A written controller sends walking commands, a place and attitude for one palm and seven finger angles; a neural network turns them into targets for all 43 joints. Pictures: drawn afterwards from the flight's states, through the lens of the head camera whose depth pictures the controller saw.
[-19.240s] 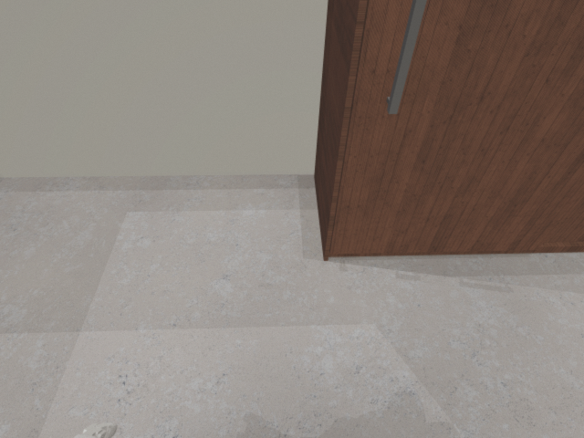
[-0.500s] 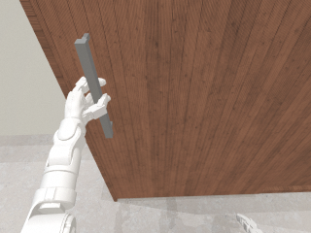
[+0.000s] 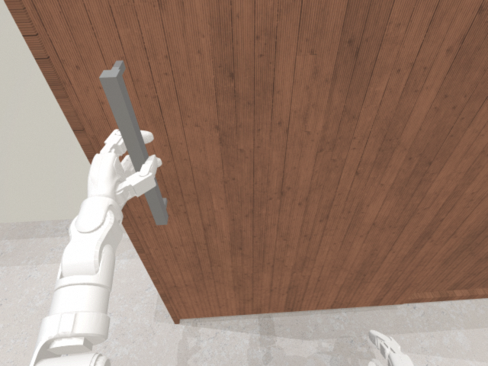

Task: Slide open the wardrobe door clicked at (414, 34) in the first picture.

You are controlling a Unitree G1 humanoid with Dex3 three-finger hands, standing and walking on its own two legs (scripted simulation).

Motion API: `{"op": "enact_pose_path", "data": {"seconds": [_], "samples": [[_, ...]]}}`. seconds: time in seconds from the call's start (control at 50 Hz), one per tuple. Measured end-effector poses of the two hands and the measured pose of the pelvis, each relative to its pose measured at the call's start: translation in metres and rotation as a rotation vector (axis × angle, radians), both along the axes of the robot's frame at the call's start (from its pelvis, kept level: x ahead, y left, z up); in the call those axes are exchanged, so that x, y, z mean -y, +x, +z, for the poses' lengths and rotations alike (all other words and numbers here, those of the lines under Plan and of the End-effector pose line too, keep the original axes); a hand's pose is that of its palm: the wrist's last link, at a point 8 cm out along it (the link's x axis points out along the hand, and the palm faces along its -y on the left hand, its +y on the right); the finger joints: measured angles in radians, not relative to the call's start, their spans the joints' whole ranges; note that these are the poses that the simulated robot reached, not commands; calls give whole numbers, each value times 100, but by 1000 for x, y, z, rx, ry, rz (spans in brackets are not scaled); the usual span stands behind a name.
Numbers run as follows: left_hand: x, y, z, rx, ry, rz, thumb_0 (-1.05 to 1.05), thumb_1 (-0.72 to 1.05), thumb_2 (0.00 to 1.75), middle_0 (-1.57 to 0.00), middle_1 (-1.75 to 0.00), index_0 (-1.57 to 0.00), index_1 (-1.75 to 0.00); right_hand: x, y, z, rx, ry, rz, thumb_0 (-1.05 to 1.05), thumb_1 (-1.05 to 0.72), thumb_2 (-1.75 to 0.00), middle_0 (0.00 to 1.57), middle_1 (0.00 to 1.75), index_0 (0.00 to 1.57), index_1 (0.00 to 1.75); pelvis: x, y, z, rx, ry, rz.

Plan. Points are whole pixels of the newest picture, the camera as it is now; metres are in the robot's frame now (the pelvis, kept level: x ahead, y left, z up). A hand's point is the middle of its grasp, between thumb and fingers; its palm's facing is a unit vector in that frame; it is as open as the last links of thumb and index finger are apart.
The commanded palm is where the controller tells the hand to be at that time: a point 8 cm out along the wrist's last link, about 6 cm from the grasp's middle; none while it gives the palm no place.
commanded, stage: grip the handle and tug to test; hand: left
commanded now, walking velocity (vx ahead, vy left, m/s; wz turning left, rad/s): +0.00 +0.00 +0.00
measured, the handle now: (144, 156) +0.43 +0.19 +0.14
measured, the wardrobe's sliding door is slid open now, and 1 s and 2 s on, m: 0.00 0.01 0.06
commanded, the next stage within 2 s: tug the door sideways, standing still in 0.12 s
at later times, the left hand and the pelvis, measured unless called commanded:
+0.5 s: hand (151, 173) +0.38 +0.16 +0.15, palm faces +0.12 -0.99 +0.00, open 5.8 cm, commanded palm +0.35 +0.18 +0.15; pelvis +0.02 +0.01 +0.00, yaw +3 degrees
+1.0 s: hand (158, 174) +0.38 +0.15 +0.15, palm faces +0.14 -0.99 -0.03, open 5.9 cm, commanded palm +0.35 +0.19 +0.15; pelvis -0.02 +0.01 -0.01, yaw +6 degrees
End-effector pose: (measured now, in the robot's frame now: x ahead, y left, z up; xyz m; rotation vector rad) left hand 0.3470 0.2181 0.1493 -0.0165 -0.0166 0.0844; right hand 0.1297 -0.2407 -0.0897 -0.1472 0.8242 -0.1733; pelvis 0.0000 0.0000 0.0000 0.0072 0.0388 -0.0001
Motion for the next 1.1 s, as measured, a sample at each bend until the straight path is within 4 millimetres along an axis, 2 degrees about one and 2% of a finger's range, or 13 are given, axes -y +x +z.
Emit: {"op": "enact_pose_path", "data": {"seconds": [0.14, 0.28, 0.44, 0.56, 0.66, 0.76, 1.0, 1.1], "samples": [[0, 0, 0, 0, 1, -6, 1, 73, 75, -27, -133, -25, -133, 3, 9, 3, 4, -4, -10, 1, -91, -90, 21, 30, 20, 30, -1, 9, 1, -6, 2, -8], [0, 0, 1, -4, 2, -7, 1, 73, 76, -27, -133, -25, -133, 0, 27, 6, 19, -9, 2, 1, -91, -90, 20, 30, 20, 30, -2, 20, 1, -10, -1, -5], [4, 3, 1, -21, 17, 20, 1, 73, 82, -32, -136, -32, -137, -14, 48, 0, -11, -30, 88, 1, -91, -90, 20, 30, 20, 30, -5, 20, -1, -12, -5, 43], [6, 3, 1, -28, 16, 54, 1, 72, 84, -33, -138, -33, -139, -29, 53, -5, -13, -12, 139, 1, -91, -90, 20, 30, 20, 30, -6, 13, -2, -11, -4, 70], [8, 2, 2, -30, 23, 68, 1, 73, 84, -31, -139, -31, -139, -39, 47, -8, -14, 7, 162, 1, -91, -90, 21, 30, 20, 30, -6, 5, -3, -7, -5, 81], [10, 2, 2, -28, 31, 75, 1, 75, 83, -30, -139, -28, -140, -42, 33, -12, -30, 13, 171, 1, -91, -90, 21, 30, 20, 30, -7, -4, -4, -4, -10, 90], [16, 2, 1, -18, 47, 60, 0, 76, 81, -30, -139, -26, -140, -35, -10, -22, -97, -4, 158, 1, -91, -90, 21, 30, 20, 30, -12, -21, -6, -2, -19, 99], [11, 5, -1, 29, 123, 35, -3, 71, 81, -36, -139, -28, -140, -27, -20, -22, -97, -31, 88, 1, -91, -90, 21, 30, 20, 30, -11, -27, -7, 14, -7, 51]]}}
